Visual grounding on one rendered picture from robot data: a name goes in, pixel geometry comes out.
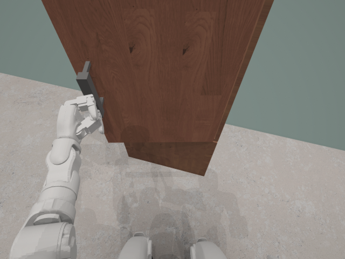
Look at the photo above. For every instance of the robot left forearm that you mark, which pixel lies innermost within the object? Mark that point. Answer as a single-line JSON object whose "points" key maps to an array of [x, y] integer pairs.
{"points": [[60, 190]]}

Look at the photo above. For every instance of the right robot thigh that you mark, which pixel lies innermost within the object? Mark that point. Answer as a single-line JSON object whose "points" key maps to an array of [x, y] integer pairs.
{"points": [[206, 250]]}

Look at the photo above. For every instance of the robot thigh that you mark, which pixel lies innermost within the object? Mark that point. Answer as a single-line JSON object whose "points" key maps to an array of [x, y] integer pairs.
{"points": [[206, 250], [137, 247]]}

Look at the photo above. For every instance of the handle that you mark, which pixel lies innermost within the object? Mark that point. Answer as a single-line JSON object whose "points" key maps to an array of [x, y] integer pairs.
{"points": [[87, 87]]}

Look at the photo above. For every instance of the left robot thigh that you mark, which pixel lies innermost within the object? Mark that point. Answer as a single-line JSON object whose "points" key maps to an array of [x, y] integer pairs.
{"points": [[137, 247]]}

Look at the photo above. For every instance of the robot left upper arm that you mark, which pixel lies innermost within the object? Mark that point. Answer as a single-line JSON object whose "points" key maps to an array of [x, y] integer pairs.
{"points": [[46, 241]]}

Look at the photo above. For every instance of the cupboard door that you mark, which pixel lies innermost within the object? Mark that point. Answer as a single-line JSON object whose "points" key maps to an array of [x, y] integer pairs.
{"points": [[165, 68]]}

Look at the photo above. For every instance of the left robot hand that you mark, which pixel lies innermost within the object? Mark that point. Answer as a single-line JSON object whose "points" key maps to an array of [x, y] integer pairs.
{"points": [[71, 124]]}

